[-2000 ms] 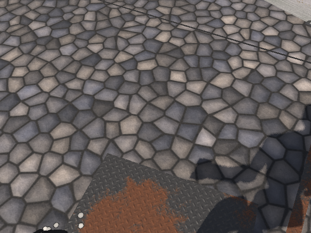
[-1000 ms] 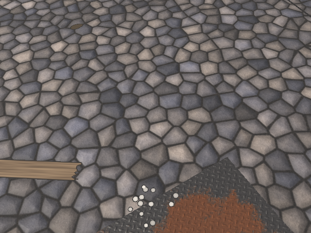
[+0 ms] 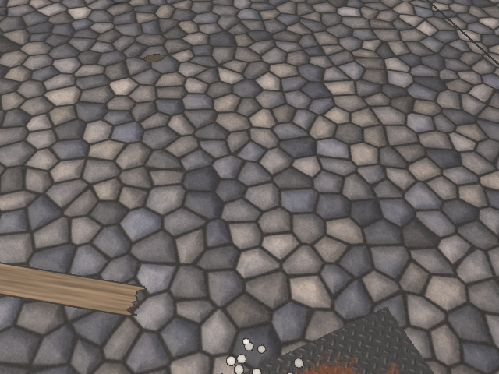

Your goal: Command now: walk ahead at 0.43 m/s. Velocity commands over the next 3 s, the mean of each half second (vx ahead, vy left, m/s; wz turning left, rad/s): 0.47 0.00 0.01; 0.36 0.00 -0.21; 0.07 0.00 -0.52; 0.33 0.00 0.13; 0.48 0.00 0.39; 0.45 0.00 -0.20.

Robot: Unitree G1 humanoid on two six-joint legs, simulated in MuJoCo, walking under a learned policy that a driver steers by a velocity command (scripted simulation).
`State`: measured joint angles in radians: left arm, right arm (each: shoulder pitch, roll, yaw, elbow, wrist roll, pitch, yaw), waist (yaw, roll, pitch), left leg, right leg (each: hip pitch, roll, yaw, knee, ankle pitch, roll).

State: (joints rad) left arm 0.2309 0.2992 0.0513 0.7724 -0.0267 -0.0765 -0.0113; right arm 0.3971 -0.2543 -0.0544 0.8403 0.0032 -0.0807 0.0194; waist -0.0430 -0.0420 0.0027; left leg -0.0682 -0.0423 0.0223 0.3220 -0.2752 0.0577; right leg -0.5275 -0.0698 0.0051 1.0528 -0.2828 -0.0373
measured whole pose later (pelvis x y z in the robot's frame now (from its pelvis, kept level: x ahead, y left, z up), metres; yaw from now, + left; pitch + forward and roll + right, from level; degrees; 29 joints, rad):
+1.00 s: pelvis +0.50 +0.00 -0.01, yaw -9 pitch +1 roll +0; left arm 0.26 0.33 0.07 0.79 -0.02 0.03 0.03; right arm 0.10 -0.26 -0.04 0.75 -0.03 -0.06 0.01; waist 0.02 -0.04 0.07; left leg -0.34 0.03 0.11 0.44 -0.12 0.04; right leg -0.53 -0.04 0.03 1.12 -0.46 0.07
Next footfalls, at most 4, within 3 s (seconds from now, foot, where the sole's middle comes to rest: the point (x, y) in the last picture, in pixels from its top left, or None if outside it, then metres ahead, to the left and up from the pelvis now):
0.28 right None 0.33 -0.15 -0.78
0.80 left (205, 332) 0.63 0.09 -0.78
1.26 right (298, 344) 0.58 -0.16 -0.78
1.74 left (224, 314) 0.68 0.04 -0.78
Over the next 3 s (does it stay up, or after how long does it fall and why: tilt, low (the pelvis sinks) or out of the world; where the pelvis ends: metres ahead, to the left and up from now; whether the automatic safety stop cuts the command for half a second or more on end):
stays up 1.18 -0.14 0.00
